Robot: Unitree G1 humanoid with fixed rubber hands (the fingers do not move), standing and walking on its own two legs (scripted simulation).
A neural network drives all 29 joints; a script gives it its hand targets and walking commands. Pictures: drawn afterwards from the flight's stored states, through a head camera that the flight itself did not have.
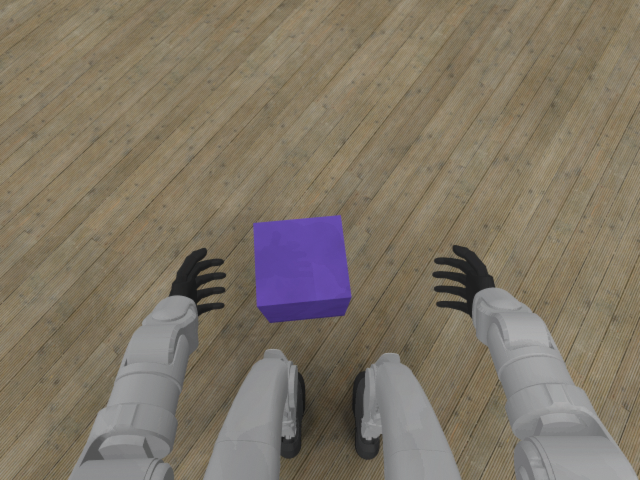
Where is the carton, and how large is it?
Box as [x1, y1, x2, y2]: [253, 215, 350, 322]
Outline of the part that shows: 340,215 253,223 257,306 270,322 335,316 344,314 350,299 350,289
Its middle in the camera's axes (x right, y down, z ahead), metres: -0.04 +0.10 +1.01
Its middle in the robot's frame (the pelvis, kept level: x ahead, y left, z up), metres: +0.48 +0.08 -0.55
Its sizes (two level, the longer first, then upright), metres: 0.210 0.200 0.250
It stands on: the floor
